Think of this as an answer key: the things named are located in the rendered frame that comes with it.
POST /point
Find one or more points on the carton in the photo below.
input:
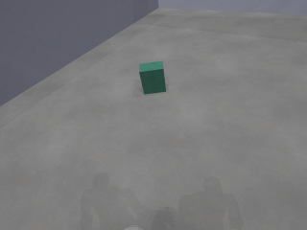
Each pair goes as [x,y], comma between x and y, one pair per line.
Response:
[152,77]

